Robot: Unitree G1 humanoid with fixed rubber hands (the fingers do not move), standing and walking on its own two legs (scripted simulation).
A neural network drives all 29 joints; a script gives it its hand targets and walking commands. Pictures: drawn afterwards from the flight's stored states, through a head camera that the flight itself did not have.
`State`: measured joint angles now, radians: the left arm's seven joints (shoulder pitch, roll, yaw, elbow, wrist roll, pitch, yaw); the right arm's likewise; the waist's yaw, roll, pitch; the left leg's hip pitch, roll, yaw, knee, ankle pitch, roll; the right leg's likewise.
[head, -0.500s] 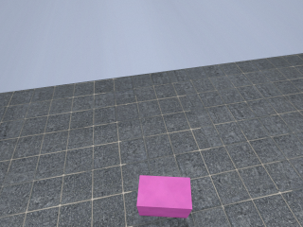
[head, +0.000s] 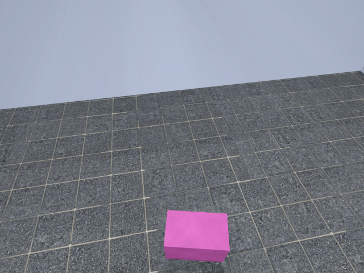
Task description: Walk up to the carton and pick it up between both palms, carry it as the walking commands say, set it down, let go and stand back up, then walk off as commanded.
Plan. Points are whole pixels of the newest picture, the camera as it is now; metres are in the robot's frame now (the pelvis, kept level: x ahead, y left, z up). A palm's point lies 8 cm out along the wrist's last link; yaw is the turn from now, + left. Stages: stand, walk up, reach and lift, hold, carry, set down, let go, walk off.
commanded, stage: walk up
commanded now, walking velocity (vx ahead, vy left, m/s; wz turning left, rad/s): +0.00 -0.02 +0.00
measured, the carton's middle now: (195, 236) +0.41 -0.04 -0.67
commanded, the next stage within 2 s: none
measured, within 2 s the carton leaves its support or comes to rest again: neither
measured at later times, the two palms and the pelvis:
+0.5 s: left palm out of the picture -0.02 +0.26 -0.14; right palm out of the picture +0.05 -0.26 -0.13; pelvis -0.01 +0.00 +0.00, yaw +0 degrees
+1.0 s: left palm out of the picture +0.02 +0.25 -0.14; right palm out of the picture +0.07 -0.26 -0.13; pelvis +0.02 -0.01 +0.00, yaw -1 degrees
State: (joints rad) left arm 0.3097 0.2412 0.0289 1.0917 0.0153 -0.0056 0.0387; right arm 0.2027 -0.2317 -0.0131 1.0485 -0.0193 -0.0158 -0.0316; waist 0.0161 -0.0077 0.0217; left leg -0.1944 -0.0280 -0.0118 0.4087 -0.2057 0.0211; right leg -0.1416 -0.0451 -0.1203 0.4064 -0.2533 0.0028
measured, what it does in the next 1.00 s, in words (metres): stands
